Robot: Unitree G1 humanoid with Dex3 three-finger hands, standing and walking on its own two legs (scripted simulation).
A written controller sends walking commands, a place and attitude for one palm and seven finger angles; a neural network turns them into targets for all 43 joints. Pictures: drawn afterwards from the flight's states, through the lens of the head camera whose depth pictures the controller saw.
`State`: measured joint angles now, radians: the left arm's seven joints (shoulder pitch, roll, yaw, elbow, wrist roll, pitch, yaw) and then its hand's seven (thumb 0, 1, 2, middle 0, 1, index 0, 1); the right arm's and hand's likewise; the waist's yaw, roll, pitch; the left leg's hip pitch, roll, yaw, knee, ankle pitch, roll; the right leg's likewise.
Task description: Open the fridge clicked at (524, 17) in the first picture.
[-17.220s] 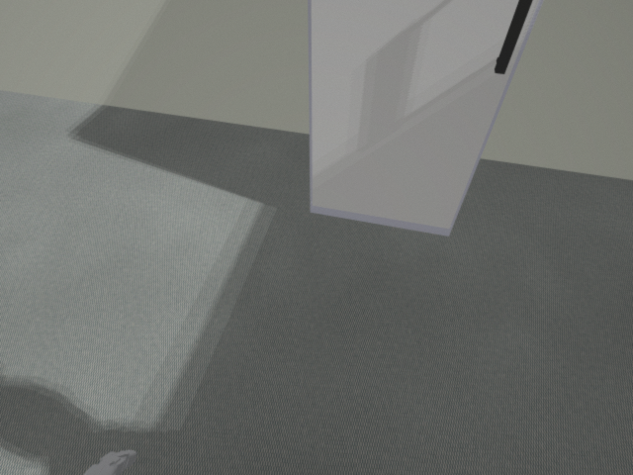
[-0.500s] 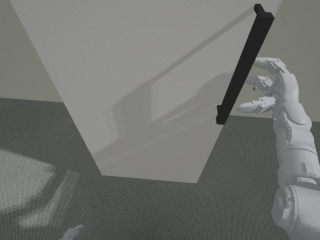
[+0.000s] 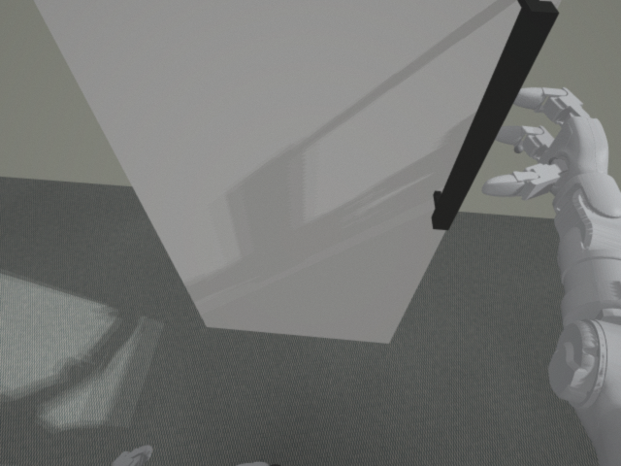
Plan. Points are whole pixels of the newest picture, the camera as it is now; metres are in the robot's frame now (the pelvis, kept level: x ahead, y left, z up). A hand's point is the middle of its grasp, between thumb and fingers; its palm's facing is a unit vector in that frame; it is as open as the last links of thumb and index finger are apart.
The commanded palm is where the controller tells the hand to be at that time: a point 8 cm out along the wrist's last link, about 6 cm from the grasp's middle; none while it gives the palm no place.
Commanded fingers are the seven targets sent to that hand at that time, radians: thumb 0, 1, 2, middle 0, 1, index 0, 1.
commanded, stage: slide the fingers in behind the handle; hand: right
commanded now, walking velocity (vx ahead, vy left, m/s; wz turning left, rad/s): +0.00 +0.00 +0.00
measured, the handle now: (473, 132) +0.51 -0.13 +0.16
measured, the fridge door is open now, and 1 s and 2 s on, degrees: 0 0 0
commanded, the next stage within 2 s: grip the handle and tug to test in 1.92 s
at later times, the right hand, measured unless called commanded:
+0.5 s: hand (516, 155) +0.47 -0.17 +0.17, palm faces -0.06 +1.00 -0.01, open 14.0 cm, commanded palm +0.44 -0.22 +0.17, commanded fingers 0.00 0.50 -0.30 0.30 1.20 0.30 1.20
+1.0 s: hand (489, 152) +0.46 -0.14 +0.17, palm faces -0.04 +1.00 -0.01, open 14.0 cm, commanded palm +0.44 -0.19 +0.17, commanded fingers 0.00 0.50 -0.30 0.30 1.20 0.30 1.20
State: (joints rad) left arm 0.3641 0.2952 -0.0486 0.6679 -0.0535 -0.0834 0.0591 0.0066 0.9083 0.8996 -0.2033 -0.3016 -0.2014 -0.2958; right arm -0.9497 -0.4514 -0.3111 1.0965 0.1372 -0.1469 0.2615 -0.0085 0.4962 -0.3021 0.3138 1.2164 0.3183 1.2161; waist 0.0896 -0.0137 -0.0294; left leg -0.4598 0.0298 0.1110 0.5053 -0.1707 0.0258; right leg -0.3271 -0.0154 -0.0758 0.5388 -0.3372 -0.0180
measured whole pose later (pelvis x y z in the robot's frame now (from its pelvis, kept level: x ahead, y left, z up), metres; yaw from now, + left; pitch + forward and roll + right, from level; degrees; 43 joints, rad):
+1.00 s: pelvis +0.00 +0.00 +0.00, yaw +0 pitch +5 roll +0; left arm 0.32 0.26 -0.05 0.65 -0.05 -0.07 0.04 0.01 0.91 0.90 -0.20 -0.30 -0.20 -0.30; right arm -0.87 -0.30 -0.23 0.92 0.14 -0.09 0.16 -0.01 0.50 -0.30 0.30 1.20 0.30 1.20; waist 0.05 -0.02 -0.04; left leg -0.42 0.03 0.10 0.50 -0.18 0.02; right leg -0.28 -0.01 -0.08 0.51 -0.33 -0.02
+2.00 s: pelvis +0.00 +0.00 +0.00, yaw +1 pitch +6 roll +0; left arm 0.35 0.27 -0.04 0.67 -0.04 -0.10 0.04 0.01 0.91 0.90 -0.20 -0.30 -0.20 -0.30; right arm -0.91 -0.31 -0.24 0.99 0.13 -0.14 0.14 -0.01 0.50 -0.30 0.31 1.22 0.30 1.20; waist 0.06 -0.02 -0.03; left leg -0.45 0.03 0.09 0.51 -0.16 0.03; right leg -0.31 -0.01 -0.09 0.52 -0.33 -0.02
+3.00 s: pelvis -0.01 +0.01 +0.00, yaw +2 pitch +6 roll -1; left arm 0.34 0.27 -0.05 0.65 -0.04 -0.08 0.04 0.01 0.91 0.90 -0.20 -0.30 -0.20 -0.30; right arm -0.90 -0.31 -0.28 1.00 0.11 -0.15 0.13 0.01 -0.71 -0.85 0.45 1.40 0.45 1.40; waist 0.09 -0.02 -0.02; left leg -0.44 0.01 0.08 0.49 -0.15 0.03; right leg -0.29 -0.02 -0.10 0.51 -0.32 -0.01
